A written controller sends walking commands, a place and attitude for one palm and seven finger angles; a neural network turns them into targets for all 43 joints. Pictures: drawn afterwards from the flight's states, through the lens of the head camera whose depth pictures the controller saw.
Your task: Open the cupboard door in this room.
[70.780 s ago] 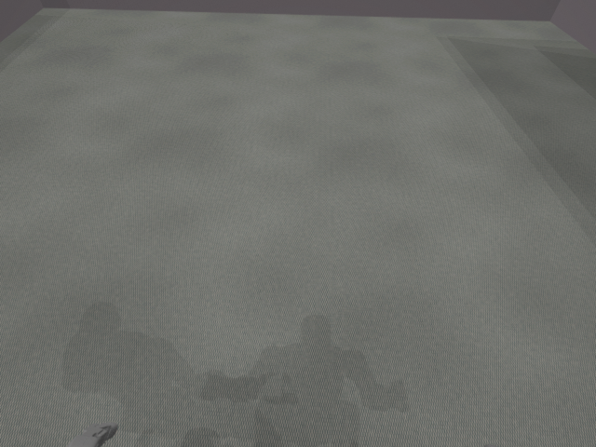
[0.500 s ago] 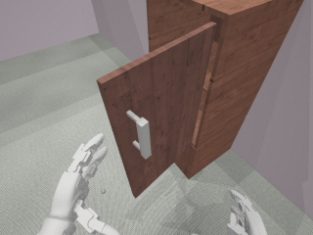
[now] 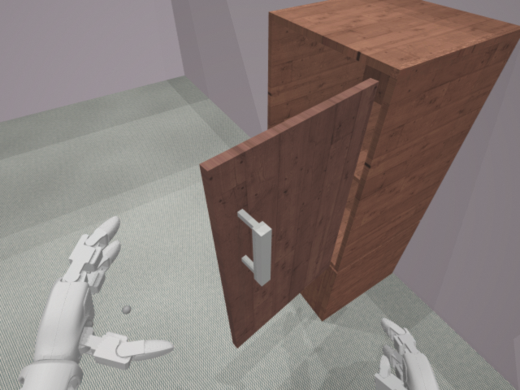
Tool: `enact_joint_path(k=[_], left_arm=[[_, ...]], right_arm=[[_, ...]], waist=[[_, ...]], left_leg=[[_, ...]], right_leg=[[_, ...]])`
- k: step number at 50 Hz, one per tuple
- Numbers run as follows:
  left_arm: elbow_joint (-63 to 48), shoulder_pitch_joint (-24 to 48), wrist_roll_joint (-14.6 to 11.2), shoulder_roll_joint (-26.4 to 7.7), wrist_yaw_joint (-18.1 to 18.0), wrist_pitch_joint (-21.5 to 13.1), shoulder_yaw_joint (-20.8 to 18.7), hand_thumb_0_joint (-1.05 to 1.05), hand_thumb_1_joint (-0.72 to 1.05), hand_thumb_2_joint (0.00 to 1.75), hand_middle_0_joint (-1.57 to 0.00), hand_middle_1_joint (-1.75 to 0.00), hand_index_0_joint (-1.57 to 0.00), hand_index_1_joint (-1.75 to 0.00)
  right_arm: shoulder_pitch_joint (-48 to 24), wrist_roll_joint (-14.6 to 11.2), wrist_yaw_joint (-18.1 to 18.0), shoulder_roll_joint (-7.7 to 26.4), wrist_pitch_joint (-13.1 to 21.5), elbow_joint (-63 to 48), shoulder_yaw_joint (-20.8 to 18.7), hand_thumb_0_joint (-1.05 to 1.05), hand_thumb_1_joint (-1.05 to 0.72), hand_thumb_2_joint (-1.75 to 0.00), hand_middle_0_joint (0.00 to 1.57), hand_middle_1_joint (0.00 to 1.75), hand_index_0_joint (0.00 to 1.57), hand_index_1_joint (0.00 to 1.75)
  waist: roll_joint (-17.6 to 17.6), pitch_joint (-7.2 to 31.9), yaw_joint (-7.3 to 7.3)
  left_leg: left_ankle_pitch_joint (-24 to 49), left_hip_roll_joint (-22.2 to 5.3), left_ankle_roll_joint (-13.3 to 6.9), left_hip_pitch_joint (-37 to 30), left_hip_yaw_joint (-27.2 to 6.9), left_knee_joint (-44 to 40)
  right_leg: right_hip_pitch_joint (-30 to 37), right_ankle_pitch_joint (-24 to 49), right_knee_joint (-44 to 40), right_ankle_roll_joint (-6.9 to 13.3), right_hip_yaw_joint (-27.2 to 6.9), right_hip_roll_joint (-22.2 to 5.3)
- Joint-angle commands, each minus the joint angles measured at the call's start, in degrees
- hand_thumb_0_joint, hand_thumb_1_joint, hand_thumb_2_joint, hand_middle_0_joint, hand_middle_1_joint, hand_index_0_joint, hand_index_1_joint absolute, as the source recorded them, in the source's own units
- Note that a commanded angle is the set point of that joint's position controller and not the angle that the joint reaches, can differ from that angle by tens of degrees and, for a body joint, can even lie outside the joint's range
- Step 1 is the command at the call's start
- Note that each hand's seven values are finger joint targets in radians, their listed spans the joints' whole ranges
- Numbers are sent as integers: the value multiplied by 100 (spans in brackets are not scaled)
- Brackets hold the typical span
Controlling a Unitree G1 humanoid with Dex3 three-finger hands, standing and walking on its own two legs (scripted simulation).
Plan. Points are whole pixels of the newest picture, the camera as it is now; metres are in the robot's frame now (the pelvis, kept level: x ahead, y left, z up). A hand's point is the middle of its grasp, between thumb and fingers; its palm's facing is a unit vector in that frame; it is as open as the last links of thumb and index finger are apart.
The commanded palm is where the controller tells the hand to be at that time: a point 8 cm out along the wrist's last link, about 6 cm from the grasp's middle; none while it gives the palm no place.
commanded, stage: draw the hand back to the body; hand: left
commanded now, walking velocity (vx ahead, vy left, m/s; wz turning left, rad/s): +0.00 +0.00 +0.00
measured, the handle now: (253, 248) +0.32 +0.05 +0.06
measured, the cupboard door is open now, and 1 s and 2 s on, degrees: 99 99 99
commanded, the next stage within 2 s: step back with the hand held close in 0.88 s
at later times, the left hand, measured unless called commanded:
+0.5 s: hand (57, 260) +0.20 +0.26 +0.18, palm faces +0.43 -0.81 -0.40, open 9.1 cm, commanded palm +0.15 +0.30 +0.19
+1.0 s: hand (59, 265) +0.20 +0.25 +0.18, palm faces +0.44 -0.81 -0.38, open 7.4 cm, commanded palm +0.15 +0.29 +0.20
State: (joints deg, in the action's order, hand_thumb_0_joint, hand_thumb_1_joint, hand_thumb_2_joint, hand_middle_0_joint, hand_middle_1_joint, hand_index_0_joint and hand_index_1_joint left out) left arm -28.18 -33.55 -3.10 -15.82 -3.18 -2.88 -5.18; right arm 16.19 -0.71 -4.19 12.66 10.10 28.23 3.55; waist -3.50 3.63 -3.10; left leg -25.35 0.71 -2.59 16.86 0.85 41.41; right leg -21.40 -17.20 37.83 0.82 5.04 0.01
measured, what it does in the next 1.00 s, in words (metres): stands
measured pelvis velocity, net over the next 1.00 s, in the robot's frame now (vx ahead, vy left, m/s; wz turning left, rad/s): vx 0.00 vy -0.01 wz -0.03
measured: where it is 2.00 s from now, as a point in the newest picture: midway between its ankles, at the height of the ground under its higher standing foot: outside the picture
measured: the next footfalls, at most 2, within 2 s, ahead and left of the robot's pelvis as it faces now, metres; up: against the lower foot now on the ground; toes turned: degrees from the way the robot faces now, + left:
right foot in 1.60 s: -0.02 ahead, -0.11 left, +0.00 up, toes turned +1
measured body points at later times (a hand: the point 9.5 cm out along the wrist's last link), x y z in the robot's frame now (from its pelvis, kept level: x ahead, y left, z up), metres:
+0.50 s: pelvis +0.01 +0.00 +0.02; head -0.01 -0.01 +0.47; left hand +0.17 +0.30 +0.20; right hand +0.20 -0.22 -0.06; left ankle -0.04 +0.08 -0.72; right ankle +0.03 -0.11 -0.72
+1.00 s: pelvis +0.00 -0.01 +0.03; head -0.02 -0.03 +0.47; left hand +0.17 +0.29 +0.20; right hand +0.18 -0.23 -0.06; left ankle -0.04 +0.08 -0.72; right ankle +0.03 -0.11 -0.72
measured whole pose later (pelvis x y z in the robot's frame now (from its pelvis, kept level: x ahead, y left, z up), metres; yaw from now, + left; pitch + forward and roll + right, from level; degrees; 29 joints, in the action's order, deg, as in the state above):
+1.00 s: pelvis +0.00 -0.01 +0.03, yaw -1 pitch -6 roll -1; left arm -20.9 -25.2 -3.0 -19.2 -6.2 -5.9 -18.9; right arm 11.6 0.1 -3.0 12.8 7.7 37.4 1.4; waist -3.7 -2.0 -4.4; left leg -16.8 0.3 -1.8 0.8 2.2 23.1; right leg -6.3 -9.2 20.9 1.5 3.5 1.3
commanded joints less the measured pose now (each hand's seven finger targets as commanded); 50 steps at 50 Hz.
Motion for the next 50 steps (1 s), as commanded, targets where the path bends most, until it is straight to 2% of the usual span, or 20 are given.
enact_joint_path(k=[1,3,7,8,11,12,15,21,24,25,27,29,31,32,36,40,42,47,49,50], left_arm=[[-1159,423,140,-798,-299,-404,-669,0,6,54,-17,-30,-17,-30],[-1249,510,147,-823,-348,-448,-761,0,13,57,-17,-30,-17,-30],[-1079,650,144,-948,-412,-484,-1038,0,27,63,-18,-30,-18,-30],[-1075,679,143,-960,-415,-492,-1086,0,31,64,-18,-30,-18,-30],[-854,718,126,-1047,-425,-501,-1298,0,41,69,-18,-30,-18,-30],[-848,726,118,-992,-413,-515,-1298,0,44,70,-18,-30,-18,-30],[-911,852,102,-1142,-408,-549,-1542,0,55,75,-19,-30,-19,-30],[-782,1115,67,-1431,-426,-584,-1998,0,76,84,-19,-30,-19,-30],[-699,1272,24,-1524,-437,-602,-2188,0,87,88,-20,-30,-20,-30],[-678,1322,14,-1523,-433,-610,-2221,0,90,90,-20,-30,-20,-30],[-470,1248,7,-1298,-390,-593,-2012,0,90,90,-20,-30,-20,-30],[-474,1239,14,-1188,-353,-585,-1870,0,90,90,-20,-30,-20,-30],[-444,1227,17,-1246,-344,-583,-1889,0,90,90,-20,-30,-20,-30],[-446,1250,-2,-1237,-341,-584,-1875,0,90,90,-20,-30,-20,-30],[-619,1301,24,-1513,-384,-633,-2115,0,90,90,-20,-30,-20,-30],[-714,1372,31,-1498,-405,-659,-2125,0,90,90,-20,-30,-20,-30],[-623,1394,25,-1424,-399,-650,-2049,0,90,90,-20,-30,-20,-30],[-406,1309,7,-1315,-364,-645,-1965,0,90,90,-20,-30,-20,-30],[-402,1344,6,-1357,-365,-653,-1996,0,90,90,-20,-30,-20,-30],[-724,1771,2,-1560,-391,-700,-2132,0,90,90,-20,-30,-20,-30]], right_arm=[[-693,54,-99,585,298,-729,-263,0,-90,-90,20,30,20,30],[-724,61,-93,576,305,-678,-253,0,-90,-90,20,30,20,30],[-857,87,-98,579,299,-512,-263,0,-90,-90,20,30,20,30],[-874,87,-95,589,290,-484,-272,0,-90,-90,20,30,20,30],[-958,93,-71,609,262,-364,-291,0,-90,-90,20,30,20,30],[-951,85,-62,603,246,-345,-304,0,-90,-90,20,30,20,30],[-983,92,-29,618,209,-276,-338,0,-90,-90,20,30,20,30],[-1072,101,-4,640,132,-161,-376,0,-90,-90,20,30,20,30],[-1094,89,-2,628,83,-125,-404,0,-90,-90,20,30,20,30],[-1095,87,2,625,70,-107,-412,0,-90,-90,20,30,20,30],[-1121,87,15,633,51,-92,-407,0,-90,-90,20,30,20,30],[-1128,79,54,661,34,-84,-432,0,-90,-90,20,30,20,30],[-1154,86,60,684,21,-79,-449,0,-90,-90,20,30,20,30],[-1158,92,64,675,8,-91,-447,0,-90,-90,20,30,20,30],[-1209,101,43,661,14,-86,-459,0,-90,-90,20,30,20,30],[-1236,97,33,607,54,-63,-441,0,-90,-90,20,30,20,30],[-1258,98,30,600,65,-45,-428,0,-90,-90,20,30,20,30],[-1248,89,46,602,80,-9,-440,0,-90,-90,20,30,20,30],[-1265,85,49,612,84,-4,-449,0,-90,-90,20,30,20,30],[-1302,88,46,621,99,-12,-446,0,-90,-90,20,30,20,30]], waist=[[15,66,21],[-105,68,14],[89,-7,-16],[-18,-18,-26],[89,-90,-63],[63,-116,-46],[-65,-35,-75],[-226,-91,-119],[-51,-71,-115],[-117,-85,-103],[-119,-268,-83],[-201,-227,-70],[-108,-208,-94],[73,-176,-81],[-24,-23,-130],[-188,-56,-126],[-204,-237,-103],[-22,-361,-89],[-27,-349,-101],[-85,-176,-101]], left_leg=[[1596,-226,213,202,-317,-1258],[1776,-250,264,64,-366,-1445],[2042,-273,299,-160,-363,-1690],[2155,-279,309,-237,-344,-1741],[2354,-291,323,-348,-322,-1872],[2482,-296,333,-392,-305,-1909],[2781,-306,370,-573,-274,-1987],[2907,-303,392,-720,-245,-2124],[2817,-297,354,-805,-224,-2164],[2808,-291,349,-826,-202,-2178],[2764,-305,345,-804,-208,-2241],[2859,-306,324,-887,-180,-2230],[2800,-302,291,-892,-173,-2233],[2648,-298,267,-893,-184,-2255],[2518,-250,239,-902,-166,-2246],[2424,-229,240,-904,-164,-2269],[2231,-229,227,-866,-170,-2299],[2103,-238,189,-854,-158,-2330],[2012,-232,166,-846,-139,-2323],[2003,-217,159,-888,-162,-2311]], right_leg=[[1024,692,-843,116,-334,-80],[1172,765,-886,116,-311,-78],[1445,950,-1089,109,-304,-71],[1483,1014,-1134,111,-321,-65],[1666,1176,-1279,117,-322,-53],[1702,1252,-1294,108,-324,-56],[1831,1447,-1374,106,-341,-44],[2008,1565,-1549,125,-385,-26],[2027,1574,-1618,118,-416,-17],[2031,1581,-1646,118,-433,-21],[1982,1514,-1682,104,-406,-38],[1969,1569,-1703,89,-412,-34],[2010,1572,-1741,92,-430,-36],[2027,1522,-1755,79,-424,-35],[2160,1528,-1792,106,-501,-32],[2144,1470,-1831,117,-526,-31],[2056,1317,-1896,119,-541,-31],[2011,1203,-1958,107,-541,-34],[2000,1134,-1977,100,-556,-35],[2076,1135,-1980,105,-584,-43]])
